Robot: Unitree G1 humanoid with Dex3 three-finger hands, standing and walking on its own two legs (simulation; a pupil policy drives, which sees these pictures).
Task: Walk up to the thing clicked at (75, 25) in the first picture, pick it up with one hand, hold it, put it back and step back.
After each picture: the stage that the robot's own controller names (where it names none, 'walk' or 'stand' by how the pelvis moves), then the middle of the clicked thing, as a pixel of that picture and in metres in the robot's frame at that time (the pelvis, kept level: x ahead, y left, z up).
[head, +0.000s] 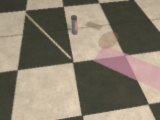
stand; (74, 25) +1.60 +0.15 -0.66
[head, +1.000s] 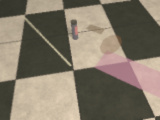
walk; (74, 30) +1.46 +0.23 -0.65
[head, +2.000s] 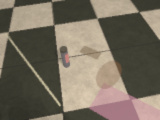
walk; (65, 57) +1.00 +0.27 -0.65
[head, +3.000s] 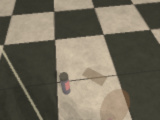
stand; (65, 84) +0.70 +0.21 -0.63
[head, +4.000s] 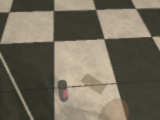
stand; (63, 91) +0.62 +0.16 -0.64
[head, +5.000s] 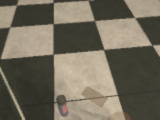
stand; (62, 106) +0.55 +0.19 -0.65
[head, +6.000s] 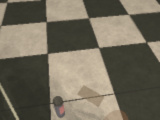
stand; (59, 107) +0.52 +0.20 -0.65
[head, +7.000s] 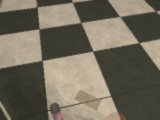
stand; (57, 114) +0.50 +0.23 -0.66
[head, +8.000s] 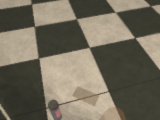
stand; (55, 111) +0.50 +0.24 -0.65
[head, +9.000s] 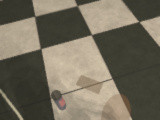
stand; (59, 100) +0.50 +0.28 -0.64
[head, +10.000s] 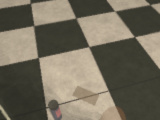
stand; (55, 111) +0.49 +0.25 -0.66
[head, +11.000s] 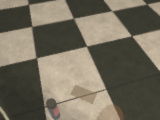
stand; (53, 109) +0.51 +0.27 -0.66
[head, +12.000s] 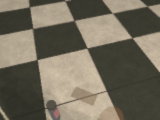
stand; (54, 111) +0.51 +0.27 -0.66
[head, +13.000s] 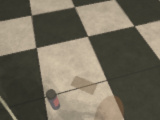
go down; (53, 100) +0.53 +0.26 -0.64
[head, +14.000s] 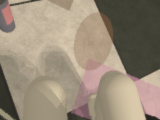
go down; (1, 12) +0.60 +0.29 -0.23
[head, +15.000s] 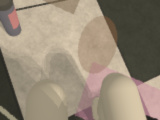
close in; (8, 16) +0.60 +0.27 -0.24
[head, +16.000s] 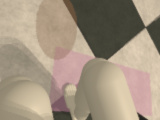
close in; out of the picture +0.57 +0.32 -0.17
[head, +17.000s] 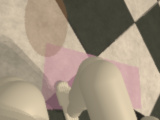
close; out of the picture +0.56 +0.34 -0.17
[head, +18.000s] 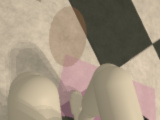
lift; out of the picture +0.57 +0.33 -0.18
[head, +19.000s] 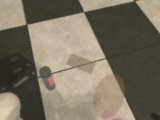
lift; (48, 79) +0.57 +0.25 -0.50
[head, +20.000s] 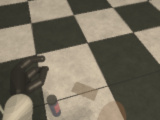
close; (54, 106) +0.52 +0.25 -0.61
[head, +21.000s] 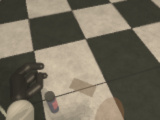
hold; (52, 102) +0.53 +0.25 -0.60
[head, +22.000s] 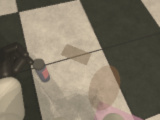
crouch; (42, 71) +0.56 +0.25 -0.50
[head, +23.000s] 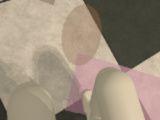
lower; out of the picture +0.61 +0.29 -0.23
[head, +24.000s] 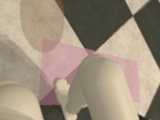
lower; out of the picture +0.57 +0.34 -0.18
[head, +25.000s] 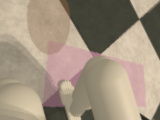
lower; out of the picture +0.57 +0.34 -0.17
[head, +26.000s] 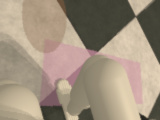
lower; out of the picture +0.57 +0.35 -0.17
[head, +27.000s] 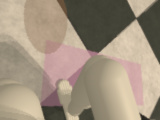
lower; out of the picture +0.57 +0.34 -0.17
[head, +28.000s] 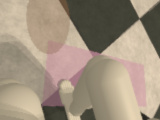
open; out of the picture +0.57 +0.34 -0.18
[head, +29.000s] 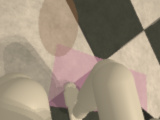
stand; out of the picture +0.58 +0.34 -0.18
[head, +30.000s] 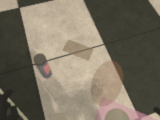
stand; (43, 67) +0.57 +0.25 -0.47
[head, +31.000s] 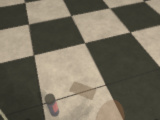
stand; (52, 105) +0.54 +0.25 -0.60
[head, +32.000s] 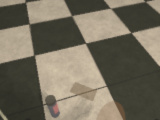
stand; (53, 107) +0.53 +0.25 -0.60
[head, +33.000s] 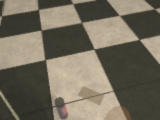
stand; (61, 109) +0.55 +0.24 -0.65
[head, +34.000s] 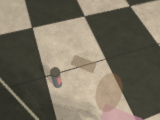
walk; (56, 78) +0.61 +0.18 -0.64
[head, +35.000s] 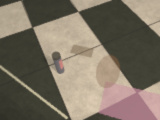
walk; (58, 63) +0.81 +0.27 -0.63
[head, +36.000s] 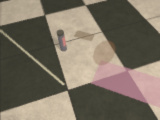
walk; (62, 41) +1.16 +0.31 -0.63
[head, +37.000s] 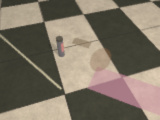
stand; (60, 46) +1.20 +0.29 -0.65
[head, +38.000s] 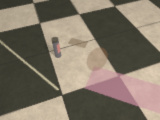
stand; (56, 47) +1.20 +0.32 -0.66
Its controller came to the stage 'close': yes
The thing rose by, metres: 0.00
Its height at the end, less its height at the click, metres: +0.00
